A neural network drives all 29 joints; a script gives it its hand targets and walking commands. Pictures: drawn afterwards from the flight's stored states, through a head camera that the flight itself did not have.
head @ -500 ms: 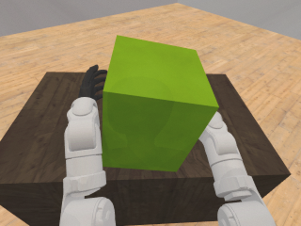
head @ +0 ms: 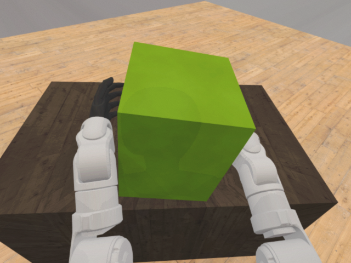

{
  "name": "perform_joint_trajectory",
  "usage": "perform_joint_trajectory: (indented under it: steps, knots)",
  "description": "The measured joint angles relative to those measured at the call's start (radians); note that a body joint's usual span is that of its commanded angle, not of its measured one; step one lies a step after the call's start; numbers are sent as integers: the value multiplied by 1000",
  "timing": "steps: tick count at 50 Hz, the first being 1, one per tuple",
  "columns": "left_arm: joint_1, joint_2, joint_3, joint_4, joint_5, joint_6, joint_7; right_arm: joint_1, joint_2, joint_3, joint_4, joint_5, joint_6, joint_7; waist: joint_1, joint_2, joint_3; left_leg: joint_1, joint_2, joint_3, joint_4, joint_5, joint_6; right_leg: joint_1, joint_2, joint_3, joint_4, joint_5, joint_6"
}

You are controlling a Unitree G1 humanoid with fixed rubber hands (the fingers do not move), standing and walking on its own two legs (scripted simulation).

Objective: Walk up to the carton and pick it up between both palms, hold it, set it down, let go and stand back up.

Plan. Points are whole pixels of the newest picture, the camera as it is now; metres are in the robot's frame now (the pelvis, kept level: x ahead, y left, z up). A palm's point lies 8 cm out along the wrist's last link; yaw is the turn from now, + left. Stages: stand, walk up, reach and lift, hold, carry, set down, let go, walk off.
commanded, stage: hold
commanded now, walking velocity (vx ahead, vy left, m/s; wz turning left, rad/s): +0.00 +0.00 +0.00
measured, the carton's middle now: (173, 127) +0.36 +0.01 +0.16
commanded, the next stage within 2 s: none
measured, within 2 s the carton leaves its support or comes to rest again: neither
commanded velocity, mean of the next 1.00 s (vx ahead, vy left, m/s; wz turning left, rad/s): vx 0.00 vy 0.00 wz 0.00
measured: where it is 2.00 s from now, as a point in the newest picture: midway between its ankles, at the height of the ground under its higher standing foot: outside the picture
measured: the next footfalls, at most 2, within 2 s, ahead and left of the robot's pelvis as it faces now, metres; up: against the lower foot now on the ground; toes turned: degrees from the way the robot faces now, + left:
none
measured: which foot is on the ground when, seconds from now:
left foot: down 0.00-1.00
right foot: down 0.00-1.00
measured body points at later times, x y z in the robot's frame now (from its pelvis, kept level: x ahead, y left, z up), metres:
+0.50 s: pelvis +0.00 +0.00 +0.00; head -0.02 +0.02 +0.45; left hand +0.37 +0.15 +0.20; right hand +0.37 -0.15 +0.16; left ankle -0.02 +0.12 -0.75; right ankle +0.06 -0.13 -0.75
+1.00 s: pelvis +0.00 +0.00 +0.00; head -0.02 +0.02 +0.45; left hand +0.37 +0.15 +0.19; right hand +0.37 -0.14 +0.17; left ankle -0.02 +0.12 -0.75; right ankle +0.06 -0.13 -0.75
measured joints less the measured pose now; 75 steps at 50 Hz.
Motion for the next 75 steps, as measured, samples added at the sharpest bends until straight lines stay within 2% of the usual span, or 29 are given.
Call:
perform_joint_trajectory:
  steps: [15,43,53,64,75]
  knots:
    - [7,-4,-4,-27,-1,9,5,3,-7,12,-11,-2,-4,2,-2,8,8,8,1,7,-2,-1,0,2,1,7,4,-3,0]
    - [-13,-1,11,13,1,-3,-1,-14,2,-6,12,-14,-4,4,11,11,0,-1,-1,4,-9,8,0,-9,-1,4,4,2,-1]
    - [5,2,4,-7,-7,-4,-3,-1,0,6,-8,-5,-5,-3,-7,5,6,2,-1,-1,1,2,0,2,-1,-1,2,0,1]
    - [-18,-1,2,5,-1,4,6,-8,-1,-6,7,-17,-15,8,11,3,5,-6,-4,9,-6,7,2,-18,-4,10,12,-1,1]
    - [16,2,0,-32,-15,3,7,-1,-3,13,-21,4,-4,-3,-2,5,7,3,2,-1,-3,1,-2,1,1,-1,4,-4,-1]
